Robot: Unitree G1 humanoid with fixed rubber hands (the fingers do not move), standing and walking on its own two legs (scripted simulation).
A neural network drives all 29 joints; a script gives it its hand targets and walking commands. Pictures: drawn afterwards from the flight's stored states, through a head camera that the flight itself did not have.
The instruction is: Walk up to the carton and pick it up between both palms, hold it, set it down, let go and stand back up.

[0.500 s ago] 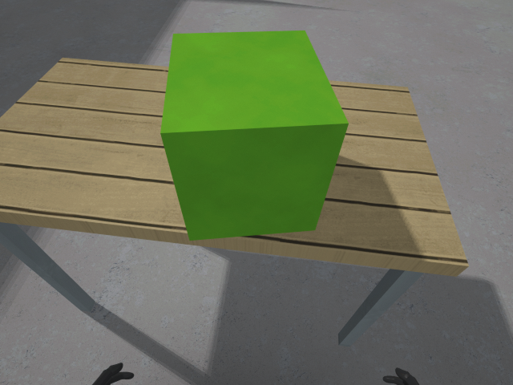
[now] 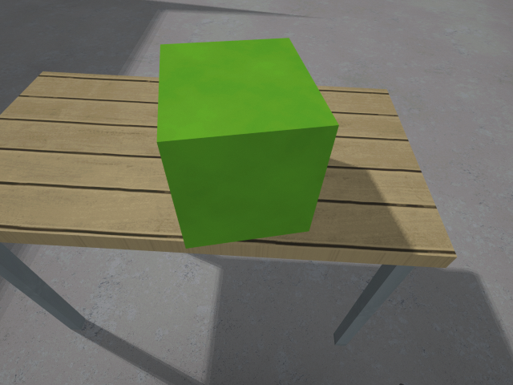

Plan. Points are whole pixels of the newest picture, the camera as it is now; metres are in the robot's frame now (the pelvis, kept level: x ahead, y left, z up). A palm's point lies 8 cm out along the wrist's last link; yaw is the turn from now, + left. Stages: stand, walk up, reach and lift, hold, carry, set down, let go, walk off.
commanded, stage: walk up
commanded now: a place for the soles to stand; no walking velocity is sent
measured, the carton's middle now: (237, 142) +0.52 +0.06 +0.09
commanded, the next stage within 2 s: none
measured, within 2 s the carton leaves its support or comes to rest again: neither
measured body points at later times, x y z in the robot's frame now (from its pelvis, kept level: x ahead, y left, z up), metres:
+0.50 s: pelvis +0.03 +0.08 -0.02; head +0.05 +0.08 +0.43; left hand +0.06 +0.36 -0.15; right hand +0.12 -0.19 -0.14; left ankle +0.09 +0.19 -0.73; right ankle +0.02 -0.10 -0.72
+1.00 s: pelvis +0.06 +0.12 +0.01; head +0.07 +0.13 +0.46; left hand +0.18 +0.35 -0.12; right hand +0.13 -0.13 -0.12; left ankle +0.09 +0.19 -0.73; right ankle +0.05 -0.03 -0.73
